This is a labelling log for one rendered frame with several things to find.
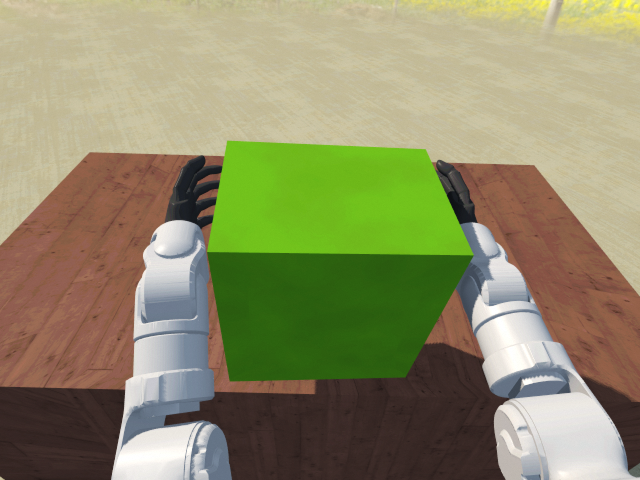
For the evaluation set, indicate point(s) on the robot left upper arm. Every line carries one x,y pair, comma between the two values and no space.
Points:
186,451

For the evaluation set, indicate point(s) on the robot left forearm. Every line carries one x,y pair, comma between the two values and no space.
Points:
171,325

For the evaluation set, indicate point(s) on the carton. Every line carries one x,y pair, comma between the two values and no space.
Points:
329,261

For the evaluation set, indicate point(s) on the pedestal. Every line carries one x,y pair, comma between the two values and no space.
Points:
68,278

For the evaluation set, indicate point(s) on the right robot hand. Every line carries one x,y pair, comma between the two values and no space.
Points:
457,192

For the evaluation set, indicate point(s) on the left robot hand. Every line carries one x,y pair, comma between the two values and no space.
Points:
183,204

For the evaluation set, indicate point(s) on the robot right forearm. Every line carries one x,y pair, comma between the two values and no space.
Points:
521,358

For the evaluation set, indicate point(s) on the robot right upper arm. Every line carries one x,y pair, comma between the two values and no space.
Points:
557,437

